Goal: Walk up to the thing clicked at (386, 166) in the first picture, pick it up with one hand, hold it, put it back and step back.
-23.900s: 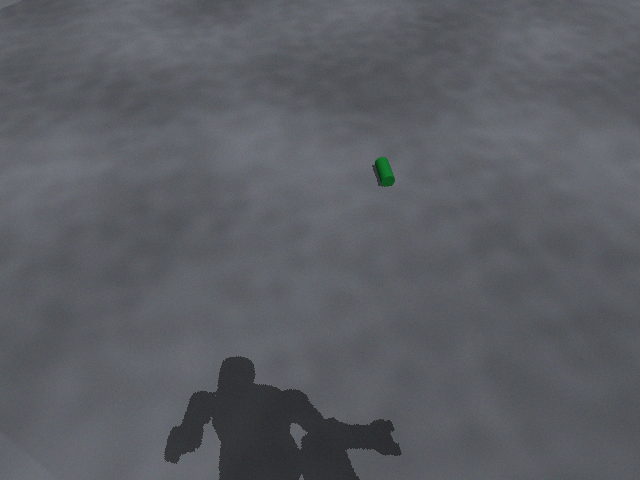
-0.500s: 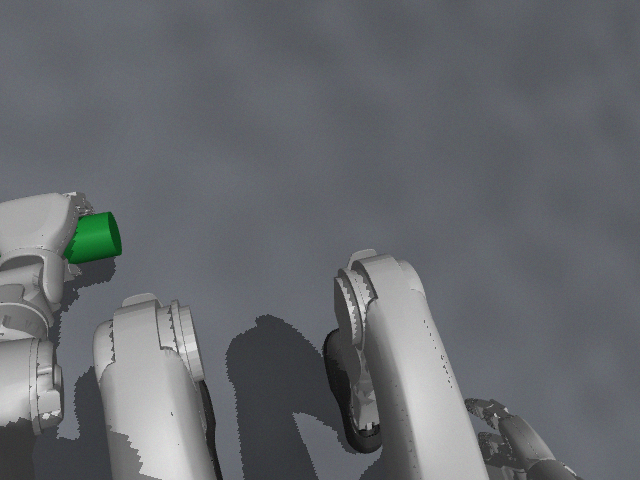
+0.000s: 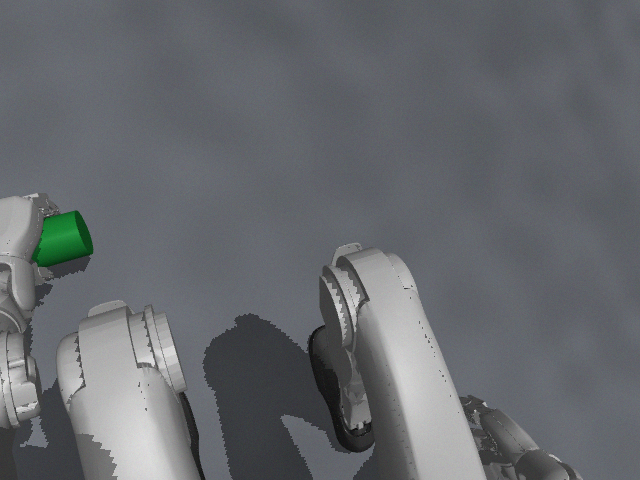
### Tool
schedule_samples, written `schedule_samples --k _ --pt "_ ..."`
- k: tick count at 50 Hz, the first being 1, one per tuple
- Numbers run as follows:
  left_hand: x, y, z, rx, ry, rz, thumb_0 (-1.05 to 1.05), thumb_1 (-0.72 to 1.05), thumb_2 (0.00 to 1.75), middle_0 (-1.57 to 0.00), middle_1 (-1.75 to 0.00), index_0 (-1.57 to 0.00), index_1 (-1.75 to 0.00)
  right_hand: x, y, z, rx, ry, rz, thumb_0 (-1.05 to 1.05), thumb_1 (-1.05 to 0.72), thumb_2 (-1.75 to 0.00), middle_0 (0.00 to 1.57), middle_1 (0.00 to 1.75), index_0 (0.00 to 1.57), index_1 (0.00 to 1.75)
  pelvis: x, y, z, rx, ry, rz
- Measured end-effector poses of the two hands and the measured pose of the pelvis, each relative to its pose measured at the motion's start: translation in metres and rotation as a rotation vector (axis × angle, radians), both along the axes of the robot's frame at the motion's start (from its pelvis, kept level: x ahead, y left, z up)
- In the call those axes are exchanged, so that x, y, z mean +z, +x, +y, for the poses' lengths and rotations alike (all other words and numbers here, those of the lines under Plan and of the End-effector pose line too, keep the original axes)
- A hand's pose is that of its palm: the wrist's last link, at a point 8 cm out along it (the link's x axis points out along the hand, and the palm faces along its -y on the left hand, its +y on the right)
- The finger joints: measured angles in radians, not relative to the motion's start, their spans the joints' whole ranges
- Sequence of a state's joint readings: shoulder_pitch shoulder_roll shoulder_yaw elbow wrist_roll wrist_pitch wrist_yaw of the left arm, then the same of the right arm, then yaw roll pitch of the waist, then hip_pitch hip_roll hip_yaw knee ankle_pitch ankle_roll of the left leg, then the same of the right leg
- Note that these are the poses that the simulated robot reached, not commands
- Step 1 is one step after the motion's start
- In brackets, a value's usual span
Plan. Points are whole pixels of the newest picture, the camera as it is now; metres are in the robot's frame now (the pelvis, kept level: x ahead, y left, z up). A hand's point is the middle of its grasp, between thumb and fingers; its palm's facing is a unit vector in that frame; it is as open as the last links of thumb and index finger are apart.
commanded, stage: rest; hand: left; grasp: from above
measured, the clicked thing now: (28, 247) +0.41 +0.29 -0.24
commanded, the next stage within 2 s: open in 0.64 s
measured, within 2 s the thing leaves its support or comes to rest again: rests again in 1.02 s
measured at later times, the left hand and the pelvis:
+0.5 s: hand (28, 252) +0.40 +0.28 -0.24, palm faces -0.44 -0.15 -0.89, open 9.0 cm; pelvis +0.00 +0.01 -0.01, yaw -2 degrees
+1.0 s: hand (25, 251) +0.41 +0.29 -0.24, palm faces -0.43 -0.13 -0.89, open 9.5 cm; pelvis -0.01 +0.01 +0.00, yaw -4 degrees
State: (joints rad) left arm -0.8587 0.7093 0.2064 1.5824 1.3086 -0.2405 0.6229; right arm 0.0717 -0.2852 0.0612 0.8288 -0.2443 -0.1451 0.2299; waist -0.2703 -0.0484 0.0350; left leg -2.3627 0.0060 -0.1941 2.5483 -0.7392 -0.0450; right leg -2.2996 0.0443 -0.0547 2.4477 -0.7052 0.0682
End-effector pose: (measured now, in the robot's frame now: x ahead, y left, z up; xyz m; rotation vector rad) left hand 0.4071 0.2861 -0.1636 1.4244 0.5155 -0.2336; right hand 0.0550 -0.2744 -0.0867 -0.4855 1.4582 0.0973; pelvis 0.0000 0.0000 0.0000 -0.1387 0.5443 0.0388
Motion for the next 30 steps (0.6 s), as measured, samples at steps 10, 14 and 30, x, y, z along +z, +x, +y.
schedule_samples --k 10,14,30 --pt "-0.011 -0.002 0.002 -0.007 -0.002 0.0 0.0 0.13 0.38 -0.84 -0.31 -0.84 -0.34 0.004 -0.003 0.003 0.02 0.004 0.008 0.0 -0.9 -0.89 0.2 0.3 0.2 0.3 -0.004 0.0 0.003 -0.006 -0.017 -0.014" --pt "-0.014 -0.002 0.002 -0.01 -0.006 -0.004 0.0 0.14 0.36 -0.85 -0.3 -0.85 -0.33 0.006 -0.003 0.005 0.038 0.011 0.0 0.0 -0.9 -0.89 0.2 0.3 0.2 0.3 -0.006 0.0 0.005 -0.008 -0.023 -0.026" --pt "-0.018 0.002 0.004 -0.007 -0.002 -0.008 0.0 0.15 0.33 -0.86 -0.29 -0.86 -0.32 0.013 -0.012 0.011 0.086 0.029 -0.003 0.0 -0.9 -0.9 0.2 0.3 0.2 0.3 -0.009 -0.004 0.008 -0.019 -0.048 -0.058"
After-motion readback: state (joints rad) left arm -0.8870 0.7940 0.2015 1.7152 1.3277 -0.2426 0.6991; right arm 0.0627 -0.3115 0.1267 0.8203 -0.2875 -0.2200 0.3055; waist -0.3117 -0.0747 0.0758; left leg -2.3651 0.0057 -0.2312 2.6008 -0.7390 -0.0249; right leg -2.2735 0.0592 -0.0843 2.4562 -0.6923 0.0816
